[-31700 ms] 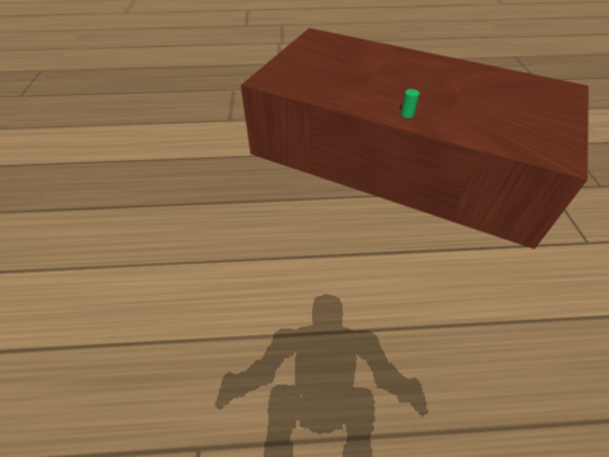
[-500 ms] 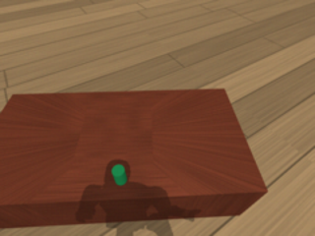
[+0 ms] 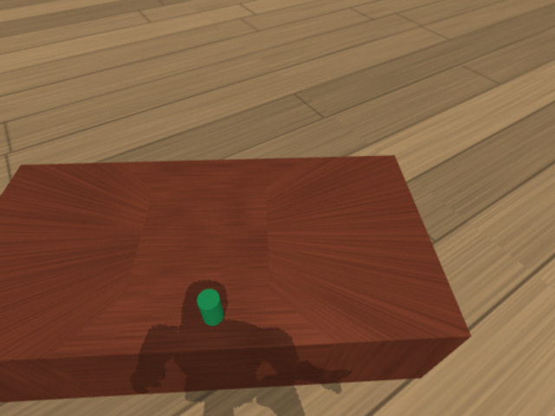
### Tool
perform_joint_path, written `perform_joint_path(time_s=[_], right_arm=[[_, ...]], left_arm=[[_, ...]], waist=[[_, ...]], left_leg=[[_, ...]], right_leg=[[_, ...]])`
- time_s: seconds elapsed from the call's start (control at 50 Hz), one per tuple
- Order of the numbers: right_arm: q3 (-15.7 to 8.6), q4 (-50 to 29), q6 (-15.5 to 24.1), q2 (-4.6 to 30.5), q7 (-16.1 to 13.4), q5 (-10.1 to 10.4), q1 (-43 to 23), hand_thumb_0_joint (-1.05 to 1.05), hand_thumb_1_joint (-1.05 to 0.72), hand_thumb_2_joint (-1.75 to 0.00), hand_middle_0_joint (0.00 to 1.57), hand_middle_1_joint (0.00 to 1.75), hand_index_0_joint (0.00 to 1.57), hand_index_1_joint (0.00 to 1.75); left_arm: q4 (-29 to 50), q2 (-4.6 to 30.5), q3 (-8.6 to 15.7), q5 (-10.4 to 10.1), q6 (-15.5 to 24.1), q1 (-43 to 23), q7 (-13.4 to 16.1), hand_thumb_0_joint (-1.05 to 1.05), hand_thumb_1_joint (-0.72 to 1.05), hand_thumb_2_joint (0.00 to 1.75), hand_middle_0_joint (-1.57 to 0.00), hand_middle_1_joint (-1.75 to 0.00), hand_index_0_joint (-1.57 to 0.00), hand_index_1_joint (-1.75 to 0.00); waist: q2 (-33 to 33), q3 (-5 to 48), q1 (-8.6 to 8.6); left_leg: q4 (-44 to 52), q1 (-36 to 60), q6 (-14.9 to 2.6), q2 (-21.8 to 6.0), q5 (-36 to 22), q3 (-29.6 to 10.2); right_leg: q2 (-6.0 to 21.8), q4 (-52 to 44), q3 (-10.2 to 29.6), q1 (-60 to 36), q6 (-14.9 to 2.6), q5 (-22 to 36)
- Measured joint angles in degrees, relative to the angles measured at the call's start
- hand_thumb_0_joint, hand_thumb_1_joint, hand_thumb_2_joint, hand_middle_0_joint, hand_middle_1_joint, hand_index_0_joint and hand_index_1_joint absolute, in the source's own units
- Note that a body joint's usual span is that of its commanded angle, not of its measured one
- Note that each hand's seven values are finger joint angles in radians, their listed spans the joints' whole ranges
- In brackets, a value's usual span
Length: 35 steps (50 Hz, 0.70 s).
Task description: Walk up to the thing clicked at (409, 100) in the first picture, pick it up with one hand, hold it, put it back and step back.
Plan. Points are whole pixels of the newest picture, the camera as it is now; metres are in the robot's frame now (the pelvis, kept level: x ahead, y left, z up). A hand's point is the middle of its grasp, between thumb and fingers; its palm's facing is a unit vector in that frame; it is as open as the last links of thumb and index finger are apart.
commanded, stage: stand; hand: left
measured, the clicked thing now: (210, 307) +0.42 +0.19 -0.34
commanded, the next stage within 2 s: step back in 0.32 s
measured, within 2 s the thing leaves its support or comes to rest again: neither
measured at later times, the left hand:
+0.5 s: hand out of the picture +0.06 +0.25 -0.16, palm faces -0.03 -0.92 -0.39, open 7.3 cm
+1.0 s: hand out of the picture -0.04 +0.19 -0.15, palm faces +0.10 -0.90 -0.43, open 7.3 cm
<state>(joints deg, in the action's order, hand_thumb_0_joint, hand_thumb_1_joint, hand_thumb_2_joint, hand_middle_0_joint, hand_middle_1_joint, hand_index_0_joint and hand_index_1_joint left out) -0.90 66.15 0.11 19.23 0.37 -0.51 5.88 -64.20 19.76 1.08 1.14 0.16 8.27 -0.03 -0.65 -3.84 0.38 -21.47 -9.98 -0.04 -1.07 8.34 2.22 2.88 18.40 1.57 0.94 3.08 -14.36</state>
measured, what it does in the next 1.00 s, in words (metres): walks backwards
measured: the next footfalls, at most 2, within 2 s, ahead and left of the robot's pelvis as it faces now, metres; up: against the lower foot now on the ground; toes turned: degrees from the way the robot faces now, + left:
left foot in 1.22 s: -0.22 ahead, +0.08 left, +0.00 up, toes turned +7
right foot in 1.74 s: -0.36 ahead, -0.12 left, +0.00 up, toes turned -1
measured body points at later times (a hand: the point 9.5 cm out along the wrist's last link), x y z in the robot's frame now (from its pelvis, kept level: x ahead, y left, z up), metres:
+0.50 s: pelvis -0.03 -0.02 -0.01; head +0.03 -0.02 +0.43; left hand +0.06 +0.30 -0.14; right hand +0.07 -0.33 -0.14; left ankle +0.04 +0.12 -0.74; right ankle -0.06 -0.15 -0.72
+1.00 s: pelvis -0.13 -0.08 -0.02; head -0.05 -0.10 +0.42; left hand -0.04 +0.23 -0.12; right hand -0.04 -0.39 -0.17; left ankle -0.18 +0.06 -0.69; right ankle -0.08 -0.15 -0.75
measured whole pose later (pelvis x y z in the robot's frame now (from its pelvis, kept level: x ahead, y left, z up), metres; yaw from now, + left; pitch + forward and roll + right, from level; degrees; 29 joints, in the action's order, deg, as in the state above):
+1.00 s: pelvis -0.13 -0.08 -0.02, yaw +5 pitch -2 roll +1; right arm -1.5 55.8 -4.4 23.4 -1.5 -0.6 8.9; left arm -46.9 18.0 3.8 1.3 -0.7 6.0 1.9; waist 3.3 -12.3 -0.7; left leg -57.3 -21.1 0.4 5.0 28.4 -7.2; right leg 0.4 35.3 -6.4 18.9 -4.2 -14.9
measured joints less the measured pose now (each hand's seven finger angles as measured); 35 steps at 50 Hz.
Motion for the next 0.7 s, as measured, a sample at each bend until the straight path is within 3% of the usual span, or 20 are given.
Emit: perform_joint_path(time_s=[0.34, 0.42, 0.52, 0.58, 0.6, 0.64, 0.68, 0.7], right_arm=[[-0.23, -0.58, -0.08, 0.03, 0.37, 0.14, -0.23, 0.0, -0.9, -0.89, 0.2, 0.3, 0.21, 0.3], [-0.97, -3.34, -0.94, 0.44, 0.56, 0.94, -2.31, 0.0, -0.9, -0.89, 0.2, 0.3, 0.21, 0.3], [-1.98, -7.58, -1.88, 1.29, 0.03, 0.15, -4.04, 0.0, -0.9, -0.89, 0.2, 0.3, 0.21, 0.3], [-2.35, -9.49, -2.88, 2.8, -0.31, -0.28, -4.55, 0.0, -0.9, -0.89, 0.2, 0.3, 0.21, 0.3], [-2.4, -9.98, -3.34, 3.32, -0.35, -0.15, -4.78, 0.0, -0.9, -0.89, 0.2, 0.3, 0.21, 0.3], [-2.7, -10.54, -4.16, 4.68, -0.63, 0.48, -5.8, 0.0, -0.9, -0.89, 0.2, 0.3, 0.21, 0.3], [-2.9, -11.06, -4.66, 4.96, -1.15, 0.69, -5.45, 0.0, -0.9, -0.89, 0.2, 0.3, 0.2, 0.3], [-2.86, -11.12, -4.76, 4.79, -1.25, 0.72, -5.01, 0.0, -0.9, -0.89, 0.2, 0.3, 0.2, 0.3]], left_arm=[[0.86, 0.18, 0.0, -0.28, -0.05, 0.58, -0.23, 0.0, 0.9, 0.9, -0.21, -0.3, -0.21, -0.3], [3.7, 1.49, 0.75, -1.2, -0.91, -1.26, 0.31, 0.0, 0.9, 0.9, -0.21, -0.3, -0.21, -0.3], [7.59, 3.32, 1.84, -1.19, -2.44, -2.69, 0.36, 0.0, 0.9, 0.9, -0.21, -0.3, -0.21, -0.3], [9.16, 3.2, 2.23, -1.25, -2.44, -1.61, 0.15, 0.0, 0.91, 0.9, -0.21, -0.3, -0.2, -0.3], [9.54, 3.16, 2.36, -1.04, -2.15, -0.87, 0.14, 0.0, 0.91, 0.9, -0.21, -0.3, -0.2, -0.3], [9.44, 1.73, 2.81, -0.13, -1.74, -0.12, 0.46, 0.0, 0.91, 0.9, -0.21, -0.3, -0.2, -0.3], [9.57, 0.44, 2.37, 0.84, -1.95, 0.82, 0.26, 0.0, 0.91, 0.9, -0.21, -0.3, -0.2, -0.3], [9.71, 0.03, 2.23, 1.17, -1.99, 1.37, 0.16, 0.0, 0.9, 0.9, -0.21, -0.3, -0.21, -0.3]], waist=[[0.04, 0.04, -0.02], [-0.31, -3.25, 0.05], [0.21, -6.1, -0.01], [1.44, -5.72, -0.61], [1.64, -5.4, -1.02], [4.25, -6.35, -0.9], [5.05, -6.68, -0.88], [4.72, -6.53, -1.52]], left_leg=[[-0.04, -0.74, 0.14, -0.04, -0.11, -0.03], [-3.3, -4.2, 0.02, -0.44, 0.13, -0.16], [-6.58, -8.5, 0.26, -1.88, -0.43, -0.96], [-10.39, -11.76, 0.99, -2.83, 0.33, -1.11], [-12.38, -13.03, 1.45, -3.03, 1.03, -0.93], [-17.68, -15.31, 0.57, -3.31, 6.38, -3.65], [-25.81, -17.47, -0.26, 1.09, 16.45, -8.44], [-30.45, -18.3, -0.62, 3.37, 18.74, -9.53]], right_leg=[[-0.05, 1.14, 0.01, 1.25, -0.24, -0.48], [-0.47, 9.99, -0.42, 7.4, -1.81, -2.24], [-3.4, 29.17, -0.39, 16.58, -4.83, -14.77], [-3.6, 27.94, -0.87, 16.51, -5.0, -11.95], [-3.22, 23.51, -0.91, 15.05, -4.51, -8.48], [-4.54, 22.17, -2.01, 14.08, -4.73, -9.4], [-4.31, 22.51, -2.61, 14.4, -5.54, -8.77], [-3.95, 21.89, -2.09, 14.61, -5.83, -7.99]])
